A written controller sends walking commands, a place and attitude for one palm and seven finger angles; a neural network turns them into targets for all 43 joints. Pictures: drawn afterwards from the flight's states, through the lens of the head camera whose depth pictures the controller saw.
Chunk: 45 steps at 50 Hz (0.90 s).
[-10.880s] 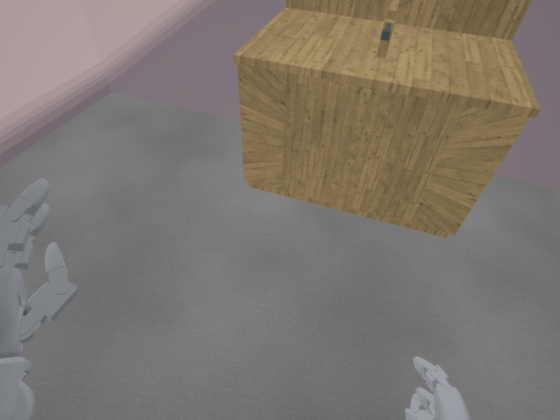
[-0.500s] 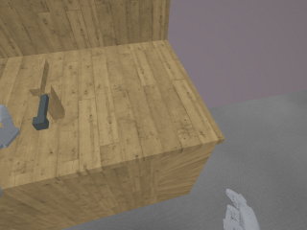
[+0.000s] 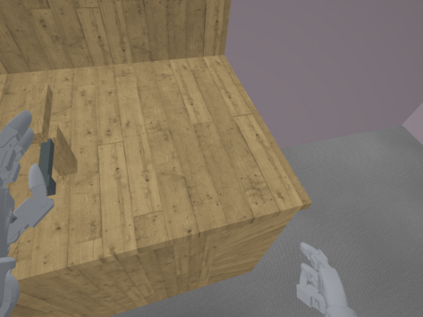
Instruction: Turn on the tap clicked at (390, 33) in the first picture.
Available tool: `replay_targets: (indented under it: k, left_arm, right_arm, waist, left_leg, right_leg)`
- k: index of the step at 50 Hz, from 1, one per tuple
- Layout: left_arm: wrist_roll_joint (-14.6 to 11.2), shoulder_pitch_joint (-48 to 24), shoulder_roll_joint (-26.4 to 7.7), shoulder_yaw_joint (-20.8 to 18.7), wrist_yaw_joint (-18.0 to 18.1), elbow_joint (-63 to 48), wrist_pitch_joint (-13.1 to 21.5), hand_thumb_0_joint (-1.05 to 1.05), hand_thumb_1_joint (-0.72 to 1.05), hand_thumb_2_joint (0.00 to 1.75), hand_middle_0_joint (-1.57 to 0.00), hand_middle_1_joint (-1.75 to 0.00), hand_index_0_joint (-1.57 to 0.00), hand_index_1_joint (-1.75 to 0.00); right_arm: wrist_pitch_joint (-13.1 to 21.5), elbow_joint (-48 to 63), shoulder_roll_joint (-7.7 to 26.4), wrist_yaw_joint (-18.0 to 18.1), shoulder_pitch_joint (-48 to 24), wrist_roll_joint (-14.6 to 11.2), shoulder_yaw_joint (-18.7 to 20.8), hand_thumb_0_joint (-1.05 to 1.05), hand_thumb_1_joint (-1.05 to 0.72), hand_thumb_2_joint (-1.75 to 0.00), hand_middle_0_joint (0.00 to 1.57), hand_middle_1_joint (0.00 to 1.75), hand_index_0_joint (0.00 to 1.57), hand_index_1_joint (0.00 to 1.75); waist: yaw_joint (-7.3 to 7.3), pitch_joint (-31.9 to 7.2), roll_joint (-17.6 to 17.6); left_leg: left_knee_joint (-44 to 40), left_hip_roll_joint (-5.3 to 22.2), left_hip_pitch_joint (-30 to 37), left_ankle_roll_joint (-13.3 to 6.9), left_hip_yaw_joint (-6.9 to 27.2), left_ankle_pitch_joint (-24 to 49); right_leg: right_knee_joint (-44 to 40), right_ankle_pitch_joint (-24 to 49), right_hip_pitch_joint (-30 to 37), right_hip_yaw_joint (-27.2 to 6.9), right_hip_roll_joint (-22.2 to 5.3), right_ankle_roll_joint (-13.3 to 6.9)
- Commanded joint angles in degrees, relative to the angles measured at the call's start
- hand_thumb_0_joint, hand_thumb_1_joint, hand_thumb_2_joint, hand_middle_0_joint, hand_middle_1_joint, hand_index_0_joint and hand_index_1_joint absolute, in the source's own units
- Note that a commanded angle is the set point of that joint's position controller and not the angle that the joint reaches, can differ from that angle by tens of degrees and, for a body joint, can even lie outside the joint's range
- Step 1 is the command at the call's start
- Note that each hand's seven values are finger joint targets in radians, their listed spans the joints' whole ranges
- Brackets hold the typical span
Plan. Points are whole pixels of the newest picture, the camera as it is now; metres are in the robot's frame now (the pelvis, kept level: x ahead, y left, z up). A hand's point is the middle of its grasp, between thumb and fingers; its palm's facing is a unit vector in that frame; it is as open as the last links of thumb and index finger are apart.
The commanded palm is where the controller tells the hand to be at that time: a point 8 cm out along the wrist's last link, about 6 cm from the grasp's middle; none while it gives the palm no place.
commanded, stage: come to a stop and stand still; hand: left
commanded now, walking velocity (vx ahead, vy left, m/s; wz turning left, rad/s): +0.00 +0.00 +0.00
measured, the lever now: (43, 186) +0.29 +0.32 +0.07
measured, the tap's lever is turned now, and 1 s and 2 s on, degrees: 0 0 0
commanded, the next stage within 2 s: look again from close up in 0.72 s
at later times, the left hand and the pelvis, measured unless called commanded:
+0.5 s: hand (55, 243) +0.18 +0.22 +0.14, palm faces +0.28 -0.87 -0.41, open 7.4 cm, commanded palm +0.12 +0.27 +0.17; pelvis -0.04 -0.01 +0.00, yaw -1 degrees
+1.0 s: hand (45, 216) +0.21 +0.24 +0.15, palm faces +0.37 -0.84 -0.39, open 7.4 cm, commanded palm +0.14 +0.28 +0.17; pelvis -0.02 -0.01 +0.00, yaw +0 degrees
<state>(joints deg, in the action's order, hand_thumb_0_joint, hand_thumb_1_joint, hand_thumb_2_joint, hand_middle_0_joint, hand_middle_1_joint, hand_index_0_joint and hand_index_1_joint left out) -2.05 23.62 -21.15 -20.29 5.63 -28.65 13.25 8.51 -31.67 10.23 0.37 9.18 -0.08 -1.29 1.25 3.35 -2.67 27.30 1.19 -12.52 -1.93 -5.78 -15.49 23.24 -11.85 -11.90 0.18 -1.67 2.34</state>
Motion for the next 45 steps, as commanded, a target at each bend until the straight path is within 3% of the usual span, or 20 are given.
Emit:
replay_targets:
  k: [1,8,9,10,11,12,13,14,16,18,20,21,22,24,26,28,31,36,41,45]
  left_arm:
    - [-0.70,-3.34,-10.99,-8.78,1.43,-13.38,2.44,0.00,0.90,0.90,-0.20,-0.30,-0.20,-0.30]
    - [-1.11,-4.18,-8.55,-5.70,1.51,-12.71,2.03,0.00,0.90,0.90,-0.20,-0.30,-0.20,-0.30]
    - [9.55,-63.51,-53.29,-37.96,1.11,-24.72,8.00,0.00,0.90,0.90,-0.20,-0.30,-0.20,-0.30]
    - [2.56,-26.45,-14.90,-13.41,-1.77,12.36,5.25,0.00,0.90,0.90,-0.20,-0.30,-0.20,-0.30]
    - [-0.43,-14.50,-8.94,-9.37,-0.65,2.87,3.65,0.00,0.90,0.90,-0.20,-0.30,-0.20,-0.30]
    - [0.46,-16.22,-6.22,-4.99,-0.85,4.27,3.04,0.00,0.90,0.90,-0.20,-0.30,-0.20,-0.30]
    - [-0.05,-15.07,-6.80,-3.84,-1.33,-0.56,3.55,0.00,0.90,0.90,-0.20,-0.30,-0.20,-0.30]
    - [-0.48,-10.64,-5.81,-2.96,-1.21,-2.58,3.45,0.00,0.90,0.90,-0.20,-0.30,-0.20,-0.30]
    - [-0.80,-3.51,-3.15,-0.17,-0.85,-4.96,2.79,0.00,0.90,0.90,-0.20,-0.30,-0.20,-0.30]
    - [-0.51,-2.30,-6.86,-3.09,-0.28,-6.28,2.64,0.00,0.90,0.90,-0.20,-0.30,-0.20,-0.30]
    - [-0.73,-1.99,-10.11,-7.47,0.25,-4.82,2.81,0.00,0.90,0.90,-0.20,-0.30,-0.20,-0.30]
    - [-0.70,-2.89,-14.38,-11.82,1.08,-6.18,2.86,0.00,0.90,0.90,-0.20,-0.30,-0.20,-0.30]
    - [-1.08,-3.07,-12.67,-11.31,0.92,-4.57,3.24,0.00,0.90,0.90,-0.20,-0.30,-0.20,-0.30]
    - [-1.14,-5.68,-12.65,-11.56,0.93,-6.53,4.14,0.00,0.90,0.90,-0.20,-0.30,-0.20,-0.30]
    - [-0.61,-9.77,-13.69,-11.63,1.14,-9.93,4.84,0.00,0.90,0.90,-0.20,-0.30,-0.20,-0.30]
    - [-0.05,-10.52,-10.96,-8.81,0.98,-9.28,5.40,0.00,0.90,0.90,-0.20,-0.30,-0.20,-0.30]
    - [0.47,-9.49,-7.70,-5.17,0.84,-9.05,5.17,0.00,0.90,0.90,-0.20,-0.30,-0.20,-0.30]
    - [0.95,-5.08,-6.93,-4.46,1.00,-4.43,3.79,0.00,0.90,0.90,-0.20,-0.30,-0.20,-0.30]
    - [0.84,-6.63,-9.72,-7.24,1.12,-5.80,3.67,0.00,0.90,0.90,-0.20,-0.30,-0.20,-0.30]
    - [0.19,-6.22,-9.72,-7.27,0.87,-10.15,4.14,0.00,0.90,0.90,-0.20,-0.30,-0.20,-0.30]
  right_arm:
    - [1.47,8.46,7.60,1.42,-3.04,-0.79,3.32,0.00,-0.90,-0.90,0.20,0.30,0.20,0.30]
    - [1.53,8.66,7.73,1.72,-2.73,-0.46,3.27,0.00,-0.90,-0.90,0.20,0.30,0.20,0.30]
    - [4.15,5.74,9.09,0.93,4.25,4.19,3.26,0.00,-0.90,-0.90,0.20,0.30,0.20,0.30]
    - [4.16,1.92,2.79,0.98,-0.73,1.24,1.95,0.00,-0.90,-0.90,0.20,0.30,0.20,0.30]
    - [3.20,7.01,6.78,0.35,-0.67,-1.00,4.68,0.00,-0.90,-0.90,0.20,0.30,0.20,0.30]
    - [4.04,7.40,8.09,0.20,1.30,-0.76,5.04,0.00,-0.90,-0.90,0.20,0.30,0.20,0.30]
    - [4.26,7.70,8.02,-0.21,0.74,-0.91,4.94,0.00,-0.90,-0.90,0.20,0.30,0.20,0.30]
    - [4.05,7.97,8.08,-0.93,0.02,-1.06,4.68,0.00,-0.90,-0.90,0.20,0.30,0.20,0.30]
    - [3.78,8.80,7.26,-1.68,-2.31,-1.90,3.77,0.00,-0.90,-0.90,0.20,0.30,0.20,0.30]
    - [3.49,9.29,8.16,-1.24,-2.02,-1.51,3.85,0.00,-0.90,-0.90,0.20,0.30,0.20,0.30]
    - [3.04,9.34,8.28,-0.04,-2.22,-1.28,3.87,0.00,-0.90,-0.90,0.20,0.30,0.20,0.30]
    - [2.53,9.17,8.33,0.68,-3.35,-1.53,3.71,0.00,-0.90,-0.90,0.20,0.30,0.20,0.30]
    - [2.31,9.27,8.05,1.28,-3.16,-1.11,3.50,0.00,-0.90,-0.90,0.20,0.30,0.20,0.30]
    - [2.64,9.39,7.81,2.03,-3.00,-1.03,3.42,0.00,-0.90,-0.90,0.20,0.30,0.20,0.30]
    - [3.19,9.05,7.87,2.48,-3.40,-1.05,3.16,0.00,-0.90,-0.90,0.20,0.30,0.20,0.30]
    - [4.26,8.74,7.92,2.55,-2.25,-0.96,3.18,0.00,-0.90,-0.90,0.20,0.30,0.20,0.30]
    - [5.69,7.86,7.87,2.15,-1.97,-1.21,3.16,0.00,-0.90,-0.90,0.20,0.30,0.20,0.30]
    - [5.76,6.17,8.78,1.54,-0.51,-0.96,3.95,0.00,-0.90,-0.90,0.20,0.30,0.20,0.30]
    - [4.69,6.45,8.69,1.55,-1.58,-0.95,3.96,0.00,-0.90,-0.90,0.20,0.30,0.20,0.30]
    - [4.29,7.66,8.33,1.42,-1.54,-0.82,4.07,0.00,-0.90,-0.90,0.20,0.30,0.20,0.30]
  waist:
    - [-0.04,-12.39,7.13]
    - [0.07,-10.74,7.74]
    - [1.19,-1.90,5.80]
    - [0.45,-10.96,4.00]
    - [1.21,-12.73,13.73]
    - [0.61,-14.36,16.02]
    - [0.83,-14.26,18.49]
    - [1.11,-12.89,16.90]
    - [1.34,-11.00,10.57]
    - [1.26,-8.57,0.33]
    - [0.96,-5.91,-7.19]
    - [0.86,-5.14,-5.78]
    - [0.55,-4.85,-5.09]
    - [0.24,-4.16,0.73]
    - [0.18,-3.78,7.54]
    - [0.48,-5.06,10.45]
    - [0.55,-6.26,9.49]
    - [0.38,-5.05,1.69]
    - [0.24,-4.62,3.69]
    - [0.50,-8.14,5.67]
  left_leg:
    - [-3.90,4.46,4.58,2.40,4.50,25.50]
    - [-5.74,3.94,2.19,1.81,4.79,13.71]
    - [1.12,5.39,-6.76,0.90,4.76,16.23]
    - [-3.51,2.14,3.54,1.10,5.88,16.86]
    - [-4.80,3.41,10.35,3.31,3.39,24.66]
    - [-3.88,5.76,8.94,1.95,3.65,25.76]
    - [-3.79,6.59,8.41,1.44,4.82,26.43]
    - [-4.44,7.16,6.06,1.02,5.16,23.65]
    - [-5.26,6.31,1.88,0.86,4.29,15.63]
    - [-5.62,4.90,-2.79,1.14,4.75,5.20]
    - [-5.65,3.10,-3.62,1.38,5.04,-3.78]
    - [-6.30,2.58,-2.61,1.42,4.85,-5.17]
    - [-6.44,2.35,-2.92,1.01,5.01,-7.36]
    - [-7.40,2.42,-2.35,0.56,5.02,-9.20]
    - [-9.15,2.98,-2.91,0.30,5.51,-11.32]
    - [-10.56,3.58,-5.03,-0.21,5.68,-14.61]
    - [-9.75,3.32,-3.31,-0.12,5.18,-13.21]
    - [-7.24,2.21,-0.79,0.95,4.74,-6.21]
    - [-7.84,2.56,-1.18,1.25,4.83,-1.44]
    - [-7.03,2.81,0.09,0.97,5.03,5.26]
  right_leg:
    - [1.27,20.47,6.33,0.27,-0.39,-2.67]
    - [-0.87,15.45,6.72,-0.83,-0.71,-2.67]
    - [-1.79,12.52,-3.55,-3.99,-1.86,-4.47]
    - [0.57,13.83,-2.48,-4.42,-3.57,-6.95]
    - [3.91,15.13,1.06,-0.97,-0.69,-5.90]
    - [6.19,10.88,1.25,-2.06,-0.63,-5.65]
    - [6.54,9.05,1.06,-1.90,-1.26,-4.77]
    - [5.87,8.07,2.70,-1.55,-1.61,-4.20]
    - [4.43,9.33,4.87,-0.99,-1.55,-3.62]
    - [1.34,6.84,5.37,-1.68,-1.54,-3.07]
    - [-3.33,-1.46,1.37,-3.81,-2.02,-3.07]
    - [-4.43,-4.70,-0.81,-3.47,-1.87,-3.14]
    - [-5.57,-8.62,-1.76,-3.62,-2.23,-3.12]
    - [-5.91,-10.82,-3.09,-4.79,-1.92,-3.33]
    - [-4.83,-9.91,-2.25,-4.08,-1.28,-3.30]
    - [-2.92,-8.71,1.41,-2.74,-0.57,-3.04]
    - [-3.55,-7.21,1.95,-2.68,-0.61,-2.96]
    - [-7.01,-6.19,-1.13,-4.37,-1.11,-3.10]
    - [-5.51,-0.30,0.42,-3.20,-0.72,-2.93]
    - [-2.69,7.65,4.77,-2.09,-0.71,-2.91]
